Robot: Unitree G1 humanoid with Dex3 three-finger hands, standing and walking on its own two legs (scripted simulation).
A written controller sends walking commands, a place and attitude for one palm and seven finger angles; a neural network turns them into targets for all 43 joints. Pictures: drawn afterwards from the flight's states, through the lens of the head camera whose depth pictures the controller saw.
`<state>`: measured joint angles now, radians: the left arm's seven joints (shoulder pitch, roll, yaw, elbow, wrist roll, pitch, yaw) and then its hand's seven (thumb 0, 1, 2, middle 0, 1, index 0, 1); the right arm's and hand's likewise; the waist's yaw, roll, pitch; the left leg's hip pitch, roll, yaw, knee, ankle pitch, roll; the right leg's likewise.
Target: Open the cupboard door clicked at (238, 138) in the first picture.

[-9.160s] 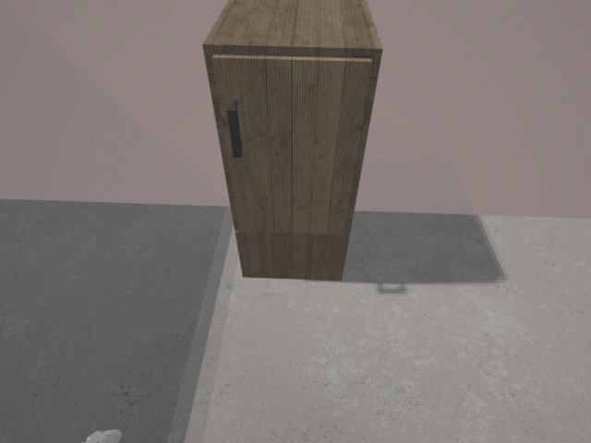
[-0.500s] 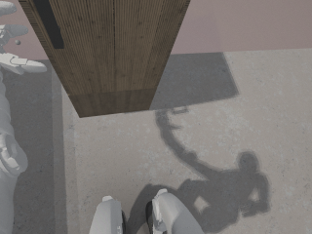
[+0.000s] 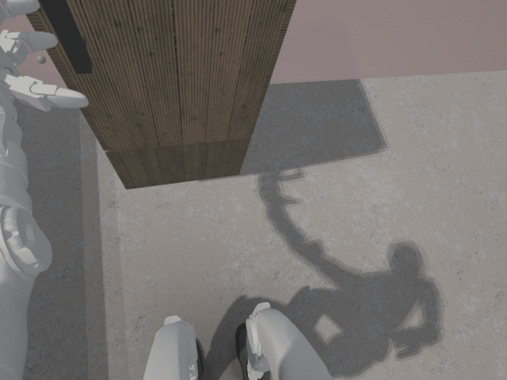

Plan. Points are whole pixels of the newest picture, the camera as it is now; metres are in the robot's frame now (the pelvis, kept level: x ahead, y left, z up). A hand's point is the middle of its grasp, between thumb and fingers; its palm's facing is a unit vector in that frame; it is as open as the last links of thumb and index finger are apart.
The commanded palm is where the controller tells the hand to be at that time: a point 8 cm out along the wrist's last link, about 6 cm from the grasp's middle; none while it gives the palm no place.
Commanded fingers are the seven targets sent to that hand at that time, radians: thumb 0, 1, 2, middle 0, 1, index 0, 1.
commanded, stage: slide the fingers in behind the handle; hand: left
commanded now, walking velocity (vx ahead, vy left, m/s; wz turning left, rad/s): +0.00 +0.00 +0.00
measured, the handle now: (66, 19) +0.62 +0.19 +0.08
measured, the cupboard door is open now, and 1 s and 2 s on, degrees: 0 0 0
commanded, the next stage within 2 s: close the thumb around the handle in 1.28 s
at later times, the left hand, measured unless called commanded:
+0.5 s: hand (80, 56) +0.57 +0.18 +0.07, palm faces +0.07 -1.00 -0.02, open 14.0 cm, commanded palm +0.55 +0.21 +0.06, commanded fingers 0.00 -0.50 0.30 -0.30 -1.20 -0.30 -1.20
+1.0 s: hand (91, 56) +0.56 +0.16 +0.07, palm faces +0.11 -0.99 -0.02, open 14.0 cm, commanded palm +0.54 +0.19 +0.06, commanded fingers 0.00 -0.50 0.30 -0.30 -1.20 -0.30 -1.20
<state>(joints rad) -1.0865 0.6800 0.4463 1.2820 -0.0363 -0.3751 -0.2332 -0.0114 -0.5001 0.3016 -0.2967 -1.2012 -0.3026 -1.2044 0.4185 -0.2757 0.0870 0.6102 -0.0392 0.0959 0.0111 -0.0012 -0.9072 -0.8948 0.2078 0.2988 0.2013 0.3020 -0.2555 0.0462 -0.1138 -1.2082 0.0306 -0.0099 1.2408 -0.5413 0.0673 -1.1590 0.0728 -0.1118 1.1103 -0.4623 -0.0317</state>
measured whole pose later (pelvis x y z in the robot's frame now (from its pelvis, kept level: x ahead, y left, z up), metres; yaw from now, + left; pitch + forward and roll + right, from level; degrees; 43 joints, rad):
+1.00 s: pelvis +0.01 -0.02 +0.00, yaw +1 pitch +28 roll -4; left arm -1.06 0.54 0.38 1.28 -0.03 -0.42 -0.08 -0.01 -0.50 0.30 -0.29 -1.20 -0.28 -1.20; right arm 0.42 -0.26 0.06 0.63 -0.05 0.08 0.04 0.00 -0.91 -0.89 0.21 0.30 0.20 0.30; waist -0.24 0.05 -0.13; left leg -1.16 0.03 -0.01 1.21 -0.54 0.04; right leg -1.13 0.07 -0.11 1.11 -0.48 -0.06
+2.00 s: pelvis +0.01 +0.00 +0.00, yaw +1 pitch +29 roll -5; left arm -1.08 0.52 0.37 1.27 -0.02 -0.43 -0.05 0.01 0.71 0.82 -0.37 -1.33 -0.38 -1.33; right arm 0.43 -0.26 0.05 0.64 -0.06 0.08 0.05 0.00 -0.91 -0.89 0.21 0.30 0.20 0.30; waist -0.24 0.06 -0.14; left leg -1.19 0.02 0.00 1.23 -0.55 0.06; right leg -1.15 0.07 -0.10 1.12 -0.48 -0.04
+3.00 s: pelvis +0.02 -0.03 +0.02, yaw +3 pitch +20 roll +0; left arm -0.32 -0.14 -0.02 0.55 0.10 -0.39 0.63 0.02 0.68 0.76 -0.31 -1.32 -0.34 -1.31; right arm 0.22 -0.18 -0.01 0.58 -0.10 0.06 0.10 0.00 -0.91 -0.90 0.20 0.30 0.20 0.30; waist -0.04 0.03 -0.21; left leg -0.93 0.00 0.02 1.11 -0.53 0.02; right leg -0.93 0.05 -0.07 1.09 -0.51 -0.07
